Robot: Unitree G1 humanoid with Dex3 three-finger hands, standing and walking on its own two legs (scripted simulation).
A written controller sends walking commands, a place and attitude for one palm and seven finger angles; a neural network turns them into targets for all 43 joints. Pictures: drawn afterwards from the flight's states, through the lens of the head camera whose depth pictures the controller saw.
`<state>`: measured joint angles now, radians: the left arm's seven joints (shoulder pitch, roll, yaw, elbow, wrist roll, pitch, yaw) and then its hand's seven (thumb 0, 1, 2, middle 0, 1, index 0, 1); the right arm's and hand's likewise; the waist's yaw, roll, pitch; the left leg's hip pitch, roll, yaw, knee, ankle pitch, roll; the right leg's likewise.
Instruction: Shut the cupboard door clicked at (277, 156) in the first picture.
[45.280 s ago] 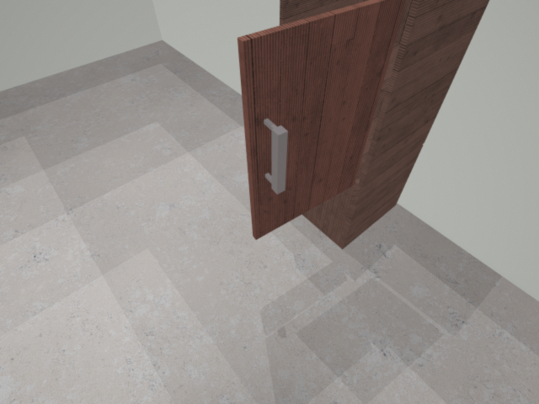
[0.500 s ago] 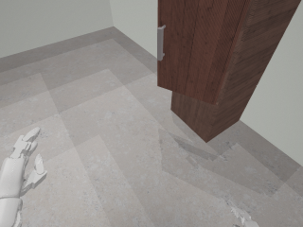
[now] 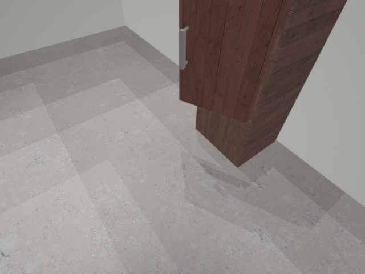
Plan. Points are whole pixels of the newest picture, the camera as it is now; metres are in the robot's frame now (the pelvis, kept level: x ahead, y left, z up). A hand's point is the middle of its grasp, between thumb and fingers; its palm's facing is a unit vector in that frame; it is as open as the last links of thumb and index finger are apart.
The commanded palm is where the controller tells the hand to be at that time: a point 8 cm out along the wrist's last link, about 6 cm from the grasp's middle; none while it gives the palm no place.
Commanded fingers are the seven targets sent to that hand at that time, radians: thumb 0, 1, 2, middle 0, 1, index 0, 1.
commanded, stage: let the arm hang, fingers relaxed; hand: left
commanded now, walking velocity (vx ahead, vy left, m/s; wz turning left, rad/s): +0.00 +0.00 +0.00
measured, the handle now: (184, 48) +1.01 +0.04 -0.01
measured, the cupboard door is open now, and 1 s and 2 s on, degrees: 26 26 26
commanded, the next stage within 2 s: look to check the result in 0.52 s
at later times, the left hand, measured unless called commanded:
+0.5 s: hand out of the picture +0.00 +0.16 -0.18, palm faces +0.01 -0.99 -0.16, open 7.4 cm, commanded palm none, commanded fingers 0.00 0.90 0.90 -0.20 -0.30 -0.20 -0.30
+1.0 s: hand out of the picture +0.04 +0.20 -0.17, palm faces -0.01 -0.97 -0.24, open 7.4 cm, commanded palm none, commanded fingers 0.00 0.90 0.90 -0.20 -0.30 -0.20 -0.30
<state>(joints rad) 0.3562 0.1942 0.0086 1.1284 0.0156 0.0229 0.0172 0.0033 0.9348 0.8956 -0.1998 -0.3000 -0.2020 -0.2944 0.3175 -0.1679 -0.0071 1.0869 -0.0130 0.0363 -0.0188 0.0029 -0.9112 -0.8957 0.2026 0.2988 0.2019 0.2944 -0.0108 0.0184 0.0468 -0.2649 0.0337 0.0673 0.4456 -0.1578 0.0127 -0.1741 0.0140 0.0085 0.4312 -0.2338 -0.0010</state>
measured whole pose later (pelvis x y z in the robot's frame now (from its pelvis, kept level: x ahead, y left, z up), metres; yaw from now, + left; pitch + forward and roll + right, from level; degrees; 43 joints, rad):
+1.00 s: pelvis +0.03 +0.00 +0.00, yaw -1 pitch -2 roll +0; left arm 0.24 0.20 0.02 1.14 0.02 0.00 0.02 0.01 0.91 0.90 -0.20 -0.30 -0.20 -0.29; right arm 0.22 -0.21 -0.02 1.11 -0.01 0.01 -0.02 0.00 -0.91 -0.90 0.20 0.30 0.20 0.29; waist -0.01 0.01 0.05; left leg -0.19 0.03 0.09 0.39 -0.18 0.01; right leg -0.11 0.01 0.03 0.38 -0.25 0.00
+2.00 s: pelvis +0.04 -0.03 -0.01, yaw +21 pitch +3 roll +0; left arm 0.19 0.24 0.07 0.90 0.03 0.02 -0.01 0.01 0.91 0.90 -0.20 -0.30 -0.20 -0.29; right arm 0.27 -0.23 -0.07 0.95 -0.03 0.07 0.00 0.00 -0.91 -0.90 0.21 0.30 0.21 0.29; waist -0.04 0.03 0.04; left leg -0.39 -0.09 -0.15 0.53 -0.25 0.02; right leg -0.27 -0.01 -0.01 0.56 -0.44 0.01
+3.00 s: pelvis +0.31 +0.15 -0.01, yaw +47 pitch +0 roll +1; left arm 0.13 0.16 0.04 0.92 0.03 -0.03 0.00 0.00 0.91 0.90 -0.20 -0.30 -0.20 -0.29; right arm 0.30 -0.20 -0.04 1.02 -0.01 0.02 -0.03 0.00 -0.91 -0.90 0.20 0.30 0.20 0.29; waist -0.04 0.03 0.09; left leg -0.28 0.00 0.02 0.92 -0.56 0.00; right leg -0.38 -0.01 -0.04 0.59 -0.21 -0.04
